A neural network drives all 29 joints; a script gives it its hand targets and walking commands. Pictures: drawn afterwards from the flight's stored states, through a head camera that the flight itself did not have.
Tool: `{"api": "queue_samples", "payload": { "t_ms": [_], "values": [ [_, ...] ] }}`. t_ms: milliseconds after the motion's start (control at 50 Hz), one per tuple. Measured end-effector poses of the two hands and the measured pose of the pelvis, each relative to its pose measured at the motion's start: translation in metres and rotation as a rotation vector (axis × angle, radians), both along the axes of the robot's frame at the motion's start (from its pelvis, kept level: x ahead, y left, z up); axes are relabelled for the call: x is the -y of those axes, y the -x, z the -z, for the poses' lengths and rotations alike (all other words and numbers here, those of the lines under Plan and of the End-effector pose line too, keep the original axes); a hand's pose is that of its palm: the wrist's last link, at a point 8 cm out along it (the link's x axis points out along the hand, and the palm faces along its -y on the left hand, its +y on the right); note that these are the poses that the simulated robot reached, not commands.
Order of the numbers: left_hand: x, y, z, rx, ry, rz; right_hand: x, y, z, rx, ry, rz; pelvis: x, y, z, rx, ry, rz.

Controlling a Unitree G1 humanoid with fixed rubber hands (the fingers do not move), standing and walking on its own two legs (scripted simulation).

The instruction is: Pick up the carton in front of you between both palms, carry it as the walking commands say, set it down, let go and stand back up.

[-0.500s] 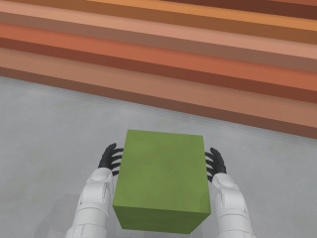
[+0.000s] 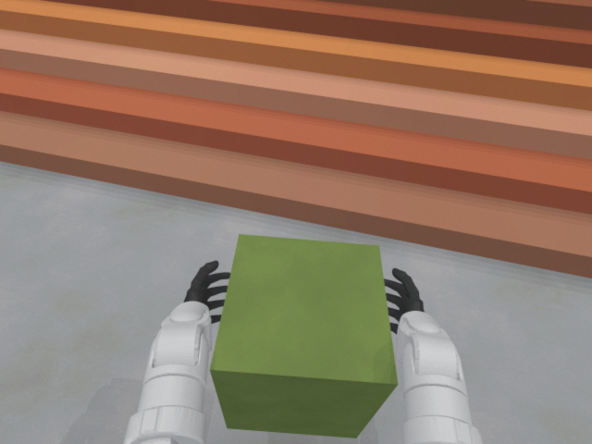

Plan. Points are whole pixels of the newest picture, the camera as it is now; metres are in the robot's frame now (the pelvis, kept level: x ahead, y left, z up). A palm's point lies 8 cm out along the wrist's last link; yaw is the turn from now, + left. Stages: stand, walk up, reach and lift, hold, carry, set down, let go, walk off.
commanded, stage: reach and lift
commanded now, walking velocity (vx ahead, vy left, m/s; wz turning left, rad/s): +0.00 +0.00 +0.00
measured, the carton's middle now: (300, 340) +0.30 +0.00 -0.04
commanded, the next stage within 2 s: hold in 0.66 s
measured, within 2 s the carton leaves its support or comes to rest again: neither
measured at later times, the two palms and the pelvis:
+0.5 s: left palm (198, 302) +0.31 +0.15 +0.04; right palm (411, 311) +0.31 -0.15 +0.04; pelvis +0.02 +0.00 +0.01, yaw +0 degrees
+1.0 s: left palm (195, 306) +0.29 +0.15 +0.05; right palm (418, 317) +0.30 -0.15 +0.06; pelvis +0.01 +0.00 +0.01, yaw +0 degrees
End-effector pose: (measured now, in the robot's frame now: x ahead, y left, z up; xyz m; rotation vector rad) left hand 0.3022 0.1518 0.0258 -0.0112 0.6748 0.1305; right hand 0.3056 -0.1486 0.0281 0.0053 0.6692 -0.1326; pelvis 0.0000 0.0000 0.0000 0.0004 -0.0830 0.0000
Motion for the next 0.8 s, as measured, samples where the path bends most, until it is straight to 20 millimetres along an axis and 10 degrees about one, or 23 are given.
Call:
{"api": "queue_samples", "payload": {
  "t_ms": [800],
  "values": [
    [0.003,0.000,-0.027,0.029,-0.035,0.026,0.003,0.001,-0.027,0.029,0.033,-0.022,0.001,-0.022,-0.009,0.034,-0.001,-0.001]
  ]
}}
